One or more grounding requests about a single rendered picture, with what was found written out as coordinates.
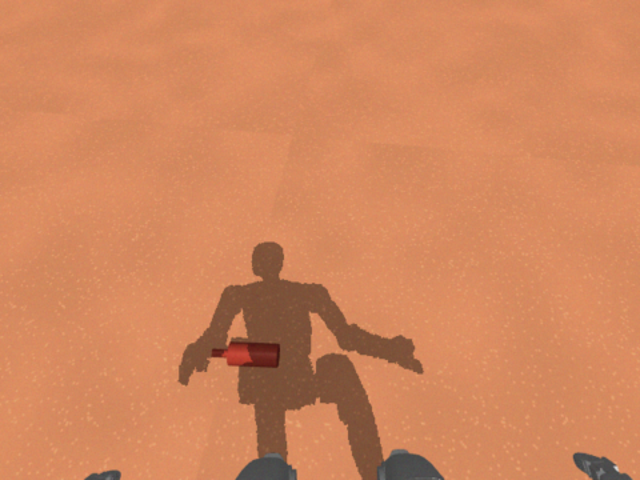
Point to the bottle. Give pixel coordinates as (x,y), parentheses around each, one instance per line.
(250,354)

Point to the right robot hand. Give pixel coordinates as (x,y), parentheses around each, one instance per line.
(597,468)

